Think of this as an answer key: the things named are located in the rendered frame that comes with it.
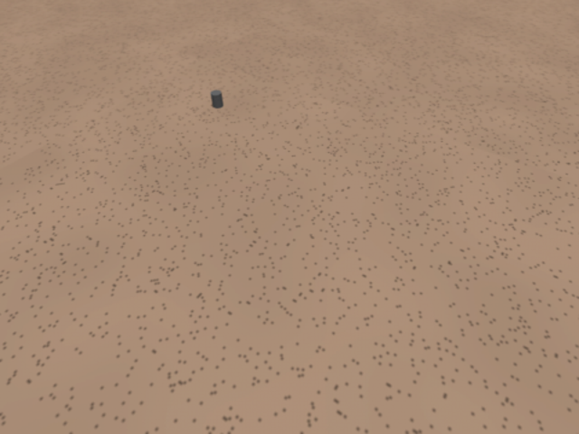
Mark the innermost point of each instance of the can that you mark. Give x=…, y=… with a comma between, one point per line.
x=217, y=99

